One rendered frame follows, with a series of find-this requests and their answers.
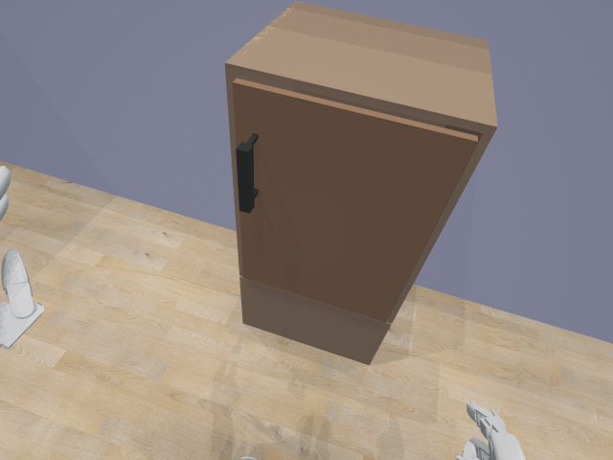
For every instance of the robot left hand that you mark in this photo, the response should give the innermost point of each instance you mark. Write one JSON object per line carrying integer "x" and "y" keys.
{"x": 19, "y": 315}

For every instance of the handle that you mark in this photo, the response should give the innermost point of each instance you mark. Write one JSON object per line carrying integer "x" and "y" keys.
{"x": 245, "y": 165}

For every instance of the robot right hand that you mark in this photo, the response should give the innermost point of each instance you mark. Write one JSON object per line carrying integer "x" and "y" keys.
{"x": 501, "y": 444}

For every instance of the cupboard door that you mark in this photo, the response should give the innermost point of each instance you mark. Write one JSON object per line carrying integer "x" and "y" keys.
{"x": 348, "y": 197}

